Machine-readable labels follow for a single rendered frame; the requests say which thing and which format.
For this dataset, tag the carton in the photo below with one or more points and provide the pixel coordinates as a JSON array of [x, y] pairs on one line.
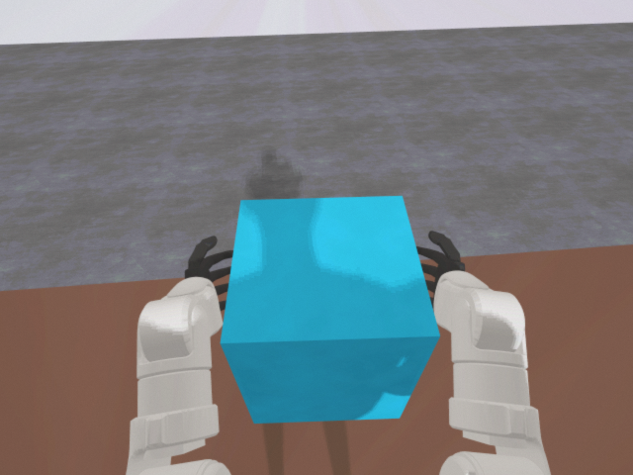
[[328, 316]]

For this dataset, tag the right robot forearm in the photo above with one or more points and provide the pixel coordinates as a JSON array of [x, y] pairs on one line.
[[491, 401]]

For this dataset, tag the robot right upper arm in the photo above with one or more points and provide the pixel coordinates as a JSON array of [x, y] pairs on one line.
[[475, 463]]

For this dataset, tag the left robot forearm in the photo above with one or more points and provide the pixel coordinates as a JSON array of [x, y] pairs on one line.
[[175, 412]]

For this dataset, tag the robot left hand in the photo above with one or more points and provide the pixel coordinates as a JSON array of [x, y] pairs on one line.
[[198, 266]]

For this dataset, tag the robot right hand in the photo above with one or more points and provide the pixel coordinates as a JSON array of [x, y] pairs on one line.
[[449, 261]]

